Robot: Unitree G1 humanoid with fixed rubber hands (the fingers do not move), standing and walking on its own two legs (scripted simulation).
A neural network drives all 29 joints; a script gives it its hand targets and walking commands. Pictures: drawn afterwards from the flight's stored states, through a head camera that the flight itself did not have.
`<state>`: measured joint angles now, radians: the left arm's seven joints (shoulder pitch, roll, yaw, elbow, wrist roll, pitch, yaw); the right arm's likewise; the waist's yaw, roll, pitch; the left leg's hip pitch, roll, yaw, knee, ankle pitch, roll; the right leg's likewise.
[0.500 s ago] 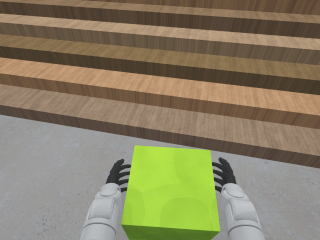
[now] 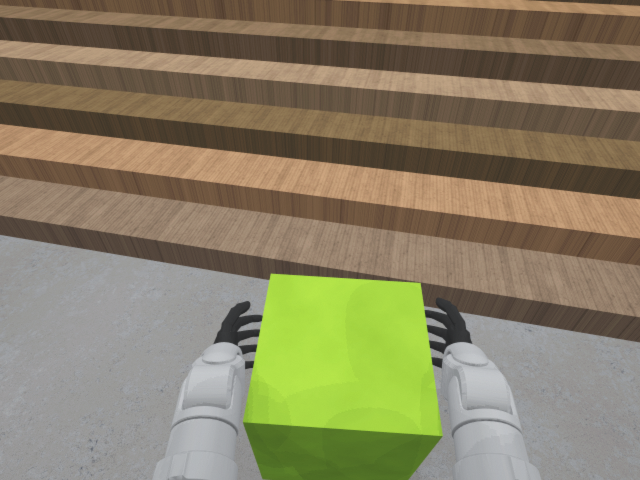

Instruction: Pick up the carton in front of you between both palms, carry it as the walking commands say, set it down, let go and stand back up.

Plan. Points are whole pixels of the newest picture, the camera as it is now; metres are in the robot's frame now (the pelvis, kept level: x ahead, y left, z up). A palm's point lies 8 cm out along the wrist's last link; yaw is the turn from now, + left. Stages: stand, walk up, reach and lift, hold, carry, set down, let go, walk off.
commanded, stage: reach and lift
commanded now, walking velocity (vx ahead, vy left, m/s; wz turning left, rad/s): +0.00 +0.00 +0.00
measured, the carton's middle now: (338, 385) +0.30 +0.00 -0.06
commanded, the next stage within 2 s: hold in 0.56 s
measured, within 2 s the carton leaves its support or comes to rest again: neither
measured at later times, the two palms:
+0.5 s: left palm (228, 349) +0.30 +0.15 +0.03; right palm (459, 346) +0.31 -0.15 +0.04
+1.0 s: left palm (225, 349) +0.29 +0.15 +0.05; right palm (465, 347) +0.30 -0.15 +0.06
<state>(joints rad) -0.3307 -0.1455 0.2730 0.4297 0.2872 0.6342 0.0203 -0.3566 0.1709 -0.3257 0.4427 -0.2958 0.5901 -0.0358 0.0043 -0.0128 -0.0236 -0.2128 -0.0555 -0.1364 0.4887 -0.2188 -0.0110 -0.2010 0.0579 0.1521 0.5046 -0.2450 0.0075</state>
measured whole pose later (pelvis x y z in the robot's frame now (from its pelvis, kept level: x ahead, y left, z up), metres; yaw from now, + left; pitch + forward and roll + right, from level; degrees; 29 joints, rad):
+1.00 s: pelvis +0.01 +0.00 +0.01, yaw +0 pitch -7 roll +0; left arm -0.28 -0.15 0.21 0.28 0.28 0.78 0.02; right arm -0.31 0.16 -0.27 0.30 -0.30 0.73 -0.02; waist 0.00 -0.01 -0.01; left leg -0.09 -0.05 -0.13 0.40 -0.19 -0.01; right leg -0.08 0.05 0.14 0.41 -0.21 0.01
